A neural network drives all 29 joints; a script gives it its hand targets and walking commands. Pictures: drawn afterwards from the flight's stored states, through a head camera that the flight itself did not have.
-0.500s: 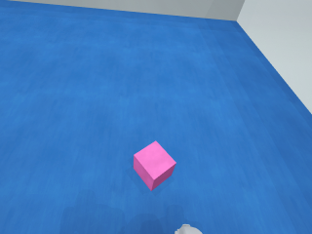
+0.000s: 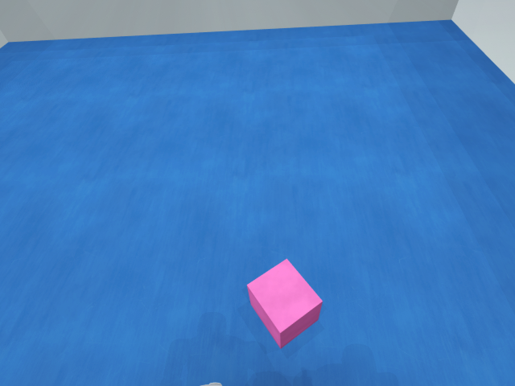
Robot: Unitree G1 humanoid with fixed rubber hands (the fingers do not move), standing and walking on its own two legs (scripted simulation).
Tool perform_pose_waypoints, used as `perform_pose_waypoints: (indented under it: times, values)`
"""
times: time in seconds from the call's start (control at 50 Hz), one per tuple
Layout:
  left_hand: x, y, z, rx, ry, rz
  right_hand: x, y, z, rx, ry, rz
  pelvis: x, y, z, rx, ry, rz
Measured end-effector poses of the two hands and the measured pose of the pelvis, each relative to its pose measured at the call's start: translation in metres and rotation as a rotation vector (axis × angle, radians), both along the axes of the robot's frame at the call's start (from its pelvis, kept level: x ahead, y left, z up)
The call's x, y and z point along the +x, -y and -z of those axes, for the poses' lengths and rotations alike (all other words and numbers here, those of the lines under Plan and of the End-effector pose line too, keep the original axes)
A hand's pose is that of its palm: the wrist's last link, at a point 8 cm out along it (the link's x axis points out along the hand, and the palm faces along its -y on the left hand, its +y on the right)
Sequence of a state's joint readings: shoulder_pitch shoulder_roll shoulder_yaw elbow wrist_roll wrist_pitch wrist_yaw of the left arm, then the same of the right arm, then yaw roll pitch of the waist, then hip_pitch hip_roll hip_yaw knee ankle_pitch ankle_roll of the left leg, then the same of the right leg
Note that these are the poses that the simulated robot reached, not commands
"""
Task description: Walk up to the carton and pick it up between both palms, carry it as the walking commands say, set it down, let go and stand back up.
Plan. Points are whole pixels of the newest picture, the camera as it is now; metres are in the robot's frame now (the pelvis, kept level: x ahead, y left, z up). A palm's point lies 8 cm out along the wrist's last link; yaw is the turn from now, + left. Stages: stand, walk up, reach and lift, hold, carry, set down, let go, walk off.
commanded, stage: walk up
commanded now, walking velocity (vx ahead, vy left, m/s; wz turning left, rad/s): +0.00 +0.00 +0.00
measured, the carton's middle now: (283, 303) +0.53 -0.01 -0.69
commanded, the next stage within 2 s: none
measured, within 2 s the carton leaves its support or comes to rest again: neither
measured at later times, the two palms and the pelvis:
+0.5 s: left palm out of the picture +0.03 +0.28 -0.15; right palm out of the picture +0.04 -0.21 -0.14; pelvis +0.01 +0.03 -0.01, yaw -6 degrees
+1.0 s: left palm out of the picture +0.10 +0.25 -0.10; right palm out of the picture +0.00 -0.29 -0.14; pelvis +0.00 -0.01 +0.00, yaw -22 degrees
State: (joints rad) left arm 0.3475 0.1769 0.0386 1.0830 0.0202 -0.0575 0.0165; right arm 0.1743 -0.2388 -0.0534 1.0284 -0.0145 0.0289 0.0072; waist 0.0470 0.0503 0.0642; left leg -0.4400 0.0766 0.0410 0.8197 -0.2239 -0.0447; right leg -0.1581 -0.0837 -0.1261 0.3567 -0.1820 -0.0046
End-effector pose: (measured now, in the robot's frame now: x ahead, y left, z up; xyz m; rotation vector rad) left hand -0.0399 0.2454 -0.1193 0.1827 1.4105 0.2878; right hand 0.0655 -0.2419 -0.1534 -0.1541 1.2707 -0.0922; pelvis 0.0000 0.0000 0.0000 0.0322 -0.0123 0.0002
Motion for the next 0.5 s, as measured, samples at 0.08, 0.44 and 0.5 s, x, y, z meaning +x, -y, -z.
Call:
perform_pose_waypoints:
  times: [0.08,0.44,0.5]
  values:
    - [0.001,0.002,0.018,-0.065,-0.039,-0.012,0.03,-0.018,-0.006,-0.03,0.063,-0.006,0.009,-0.014,0.005,-0.037,0.007,0.001]
    - [0.052,-0.03,0.039,-0.101,-0.024,0.083,-0.01,-0.042,-0.013,-0.092,-0.012,0.093,0.02,-0.039,0.009,-0.032,0.001,0.064]
    - [0.066,-0.038,0.033,-0.055,-0.027,0.146,-0.023,-0.028,-0.01,-0.106,0.001,0.136,0.013,-0.032,0.011,-0.032,-0.013,0.112]
